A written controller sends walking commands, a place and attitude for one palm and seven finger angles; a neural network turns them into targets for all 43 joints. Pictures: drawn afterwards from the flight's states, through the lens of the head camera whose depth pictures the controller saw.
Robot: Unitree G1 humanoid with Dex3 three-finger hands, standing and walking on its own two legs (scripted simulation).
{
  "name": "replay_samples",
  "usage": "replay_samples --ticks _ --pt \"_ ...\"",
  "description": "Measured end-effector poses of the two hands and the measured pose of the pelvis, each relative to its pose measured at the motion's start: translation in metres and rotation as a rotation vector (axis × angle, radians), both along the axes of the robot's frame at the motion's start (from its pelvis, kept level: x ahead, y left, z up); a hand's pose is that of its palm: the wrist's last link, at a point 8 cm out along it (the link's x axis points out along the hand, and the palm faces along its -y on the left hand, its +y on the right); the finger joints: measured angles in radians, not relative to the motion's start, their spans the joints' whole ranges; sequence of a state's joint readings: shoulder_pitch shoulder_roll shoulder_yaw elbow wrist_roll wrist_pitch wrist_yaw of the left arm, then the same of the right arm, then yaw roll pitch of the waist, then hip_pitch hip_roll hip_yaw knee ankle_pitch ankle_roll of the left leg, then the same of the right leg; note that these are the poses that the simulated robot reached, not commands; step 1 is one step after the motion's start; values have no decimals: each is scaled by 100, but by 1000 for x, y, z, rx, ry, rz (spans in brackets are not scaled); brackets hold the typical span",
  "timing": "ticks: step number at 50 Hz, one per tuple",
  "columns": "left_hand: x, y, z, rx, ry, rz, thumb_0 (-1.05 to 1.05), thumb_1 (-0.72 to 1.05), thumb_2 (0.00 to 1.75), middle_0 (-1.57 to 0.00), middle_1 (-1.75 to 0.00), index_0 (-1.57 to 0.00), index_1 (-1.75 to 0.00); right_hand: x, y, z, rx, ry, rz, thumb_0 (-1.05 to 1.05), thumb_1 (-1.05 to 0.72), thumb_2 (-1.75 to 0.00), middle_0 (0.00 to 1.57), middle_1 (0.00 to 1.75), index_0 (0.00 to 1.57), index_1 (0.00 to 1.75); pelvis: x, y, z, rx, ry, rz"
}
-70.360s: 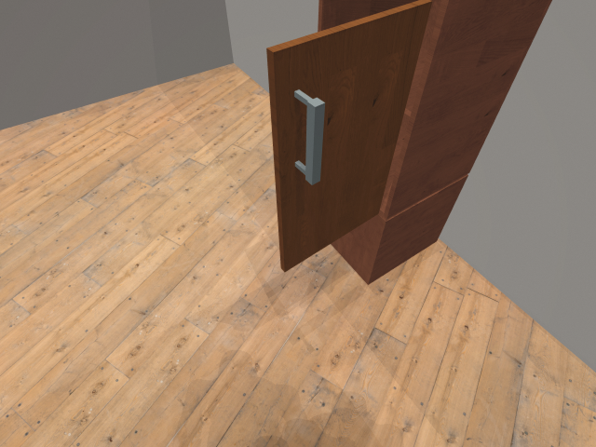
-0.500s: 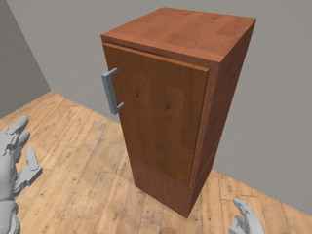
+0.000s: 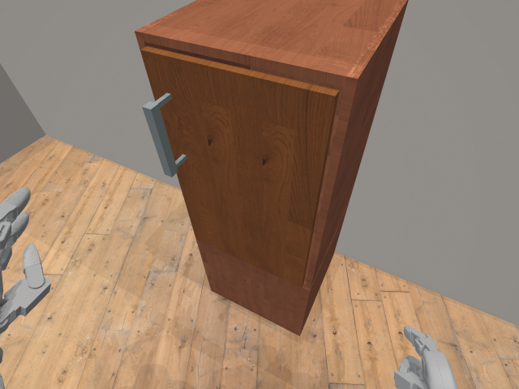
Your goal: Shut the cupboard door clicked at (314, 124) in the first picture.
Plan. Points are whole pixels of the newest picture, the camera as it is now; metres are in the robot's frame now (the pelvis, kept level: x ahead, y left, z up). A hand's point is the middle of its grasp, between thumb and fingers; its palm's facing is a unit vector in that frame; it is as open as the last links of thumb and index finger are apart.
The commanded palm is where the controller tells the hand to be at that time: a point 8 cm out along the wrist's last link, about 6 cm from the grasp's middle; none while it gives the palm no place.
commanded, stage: step back with the hand held close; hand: left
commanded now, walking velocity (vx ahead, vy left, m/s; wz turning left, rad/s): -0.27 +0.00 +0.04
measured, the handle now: (168, 136) +0.55 +0.23 +0.09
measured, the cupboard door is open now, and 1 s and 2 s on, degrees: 0 0 0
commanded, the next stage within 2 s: stop stepping back and stand still in 1.26 s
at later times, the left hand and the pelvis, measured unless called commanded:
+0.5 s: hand out of the picture +0.11 +0.28 +0.16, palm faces +0.51 -0.74 -0.43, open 7.4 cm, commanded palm +0.05 +0.31 +0.18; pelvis -0.07 +0.01 -0.02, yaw +3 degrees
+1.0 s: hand out of the picture +0.07 +0.25 +0.16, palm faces +0.40 -0.82 -0.41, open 7.4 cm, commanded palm +0.00 +0.30 +0.18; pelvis -0.13 +0.00 -0.01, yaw +2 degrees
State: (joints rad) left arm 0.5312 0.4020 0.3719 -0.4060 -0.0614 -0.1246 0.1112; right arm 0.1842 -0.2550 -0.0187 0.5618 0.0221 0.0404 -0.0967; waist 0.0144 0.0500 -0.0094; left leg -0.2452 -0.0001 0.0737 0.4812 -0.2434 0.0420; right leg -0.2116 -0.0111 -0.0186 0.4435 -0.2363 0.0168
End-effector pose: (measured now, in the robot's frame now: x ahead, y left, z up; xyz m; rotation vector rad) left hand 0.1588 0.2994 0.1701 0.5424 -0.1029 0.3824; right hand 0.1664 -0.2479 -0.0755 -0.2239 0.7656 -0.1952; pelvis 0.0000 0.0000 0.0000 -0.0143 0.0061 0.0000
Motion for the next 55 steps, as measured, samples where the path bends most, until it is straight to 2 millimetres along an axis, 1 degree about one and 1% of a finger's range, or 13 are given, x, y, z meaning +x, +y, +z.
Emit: replay_samples --ticks 5,11,18,25,28,32,36,41,44,47,51,53,55 --pt "-10 8 6 29 -36 -24 2 89 89 -21 -31 -22 -31 -13 7 6 -9 -15 -11 1 -91 -90 20 30 20 30 -13 7 -2 -1 0 -7" --pt "-35 17 7 37 -92 -15 2 89 89 -21 -31 -21 -31 -33 19 8 -14 -39 9 1 -91 -90 20 30 20 30 -33 12 -6 -7 -4 1" --pt "-66 23 1 37 -147 28 2 89 90 -21 -31 -21 -31 -59 27 -2 -15 -39 51 1 -91 -90 20 30 20 30 -55 13 -14 -17 -15 21" --pt "-91 15 5 57 -221 42 2 89 90 -21 -31 -21 -31 -81 26 -15 -12 -15 88 1 -91 -90 20 30 20 30 -72 6 -21 -20 -26 47" --pt "-97 12 8 51 -249 35 2 89 90 -21 -31 -21 -31 -90 23 -16 -18 2 94 1 -91 -90 20 30 21 30 -78 5 -20 -19 -16 46" --pt "-99 10 12 50 -281 -5 2 89 90 -21 -31 -21 -31 -101 20 -14 -38 22 84 1 -91 -90 20 30 21 30 -86 8 -19 -21 -6 48" --pt "-101 15 15 93 -270 -36 2 89 90 -21 -31 -21 -31 -111 19 -9 -53 4 55 1 -91 -90 20 30 20 30 -94 11 -18 -48 -4 55" --pt "-114 23 15 126 -245 -20 2 89 90 -21 -31 -21 -31 -115 19 -6 -48 -11 62 1 -91 -90 20 30 20 30 -99 5 -17 -57 30 57" --pt "-120 18 8 94 -231 -14 2 89 90 -21 -31 -21 -31 -115 19 -7 -46 -11 88 1 -91 -90 20 30 20 30 -110 0 -17 -49 52 29" --pt "-124 4 3 34 -227 -48 2 89 90 -21 -31 -21 -31 -118 19 -6 -41 -10 93 1 -91 -90 20 30 20 30 -122 -2 -14 -53 41 25" --pt "-134 -9 7 35 -233 -117 2 89 90 -21 -31 -21 -31 -124 17 2 -39 -48 80 1 -91 -90 20 30 21 30 -134 -5 -13 -56 26 32" --pt "-142 -9 12 61 -233 -127 2 88 90 -21 -31 -22 -31 -129 16 6 -37 -65 72 1 -91 -90 20 30 21 30 -139 -6 -12 -54 26 40" --pt "-150 -5 16 83 -236 -117 2 88 89 -21 -31 -22 -31 -135 15 9 -41 -68 67 1 -91 -90 20 30 21 30 -141 -5 -11 -49 26 42"
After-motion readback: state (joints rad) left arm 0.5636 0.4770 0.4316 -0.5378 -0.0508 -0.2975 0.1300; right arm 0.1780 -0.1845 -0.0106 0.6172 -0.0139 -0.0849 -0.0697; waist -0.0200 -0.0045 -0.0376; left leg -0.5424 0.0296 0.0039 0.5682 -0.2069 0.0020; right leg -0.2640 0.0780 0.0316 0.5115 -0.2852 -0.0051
